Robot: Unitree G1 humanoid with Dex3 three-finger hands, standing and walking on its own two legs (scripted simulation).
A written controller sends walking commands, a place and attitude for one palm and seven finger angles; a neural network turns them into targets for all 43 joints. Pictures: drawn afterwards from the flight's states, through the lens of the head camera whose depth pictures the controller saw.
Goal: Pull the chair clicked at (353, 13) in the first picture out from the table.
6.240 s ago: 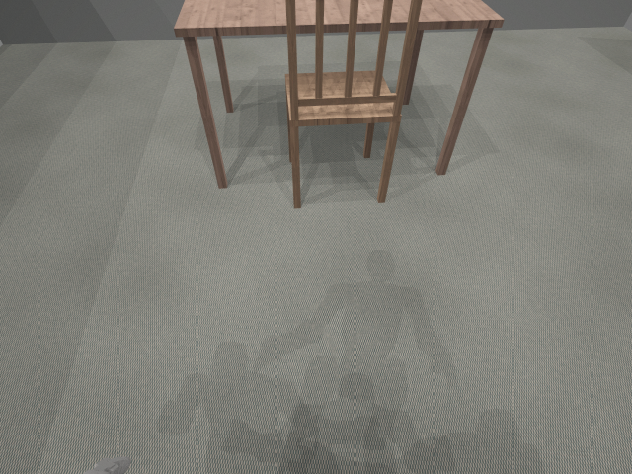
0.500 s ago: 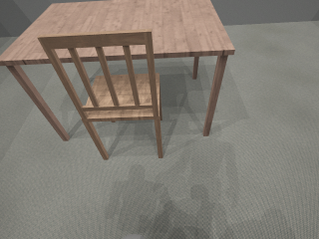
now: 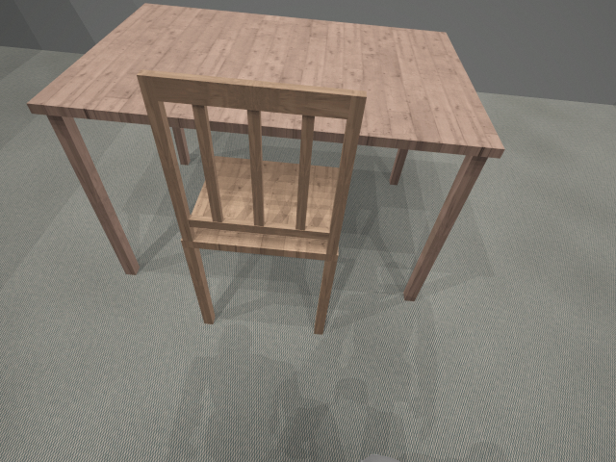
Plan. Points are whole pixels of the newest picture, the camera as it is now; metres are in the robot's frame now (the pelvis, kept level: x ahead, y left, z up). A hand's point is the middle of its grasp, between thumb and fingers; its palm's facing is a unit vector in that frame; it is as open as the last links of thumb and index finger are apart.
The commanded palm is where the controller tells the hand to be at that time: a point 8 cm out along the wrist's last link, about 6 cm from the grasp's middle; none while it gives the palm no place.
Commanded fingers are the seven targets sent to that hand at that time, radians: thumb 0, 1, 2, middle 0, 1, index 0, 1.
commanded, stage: take the last steps up to it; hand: left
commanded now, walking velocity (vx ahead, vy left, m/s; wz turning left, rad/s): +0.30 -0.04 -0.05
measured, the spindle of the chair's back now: (257, 173) +0.71 +0.16 -0.07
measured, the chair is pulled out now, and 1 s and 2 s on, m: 0.00 0.00 0.00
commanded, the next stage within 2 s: come to a stop and stand still in 0.56 s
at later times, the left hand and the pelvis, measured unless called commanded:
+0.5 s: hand (234, 398) +0.25 +0.13 -0.17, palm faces +0.01 -0.98 -0.22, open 7.2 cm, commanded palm none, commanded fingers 0.00 0.90 0.90 -0.20 -0.30 -0.20 -0.30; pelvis +0.18 -0.05 -0.01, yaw +0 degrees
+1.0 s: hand (228, 382) +0.28 +0.15 -0.18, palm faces +0.02 -0.98 -0.21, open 7.4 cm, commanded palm none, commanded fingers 0.00 0.90 0.90 -0.20 -0.30 -0.20 -0.30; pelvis +0.27 -0.03 +0.00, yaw -2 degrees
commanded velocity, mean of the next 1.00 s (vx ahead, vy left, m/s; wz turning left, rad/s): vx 0.06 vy -0.03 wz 0.01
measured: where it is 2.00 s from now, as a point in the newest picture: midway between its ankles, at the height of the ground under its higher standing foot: outside the picture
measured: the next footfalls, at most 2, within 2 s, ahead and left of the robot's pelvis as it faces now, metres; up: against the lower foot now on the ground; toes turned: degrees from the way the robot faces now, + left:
right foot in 0.28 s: +0.26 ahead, -0.14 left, +0.00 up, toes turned -9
left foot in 0.70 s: +0.34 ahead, +0.07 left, +0.00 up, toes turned +6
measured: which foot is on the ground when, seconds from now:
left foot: down 0.00-0.30, up 0.32-0.68, down 0.70-1.00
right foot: up 0.00-0.26, down 0.28-0.72, up 0.74-1.00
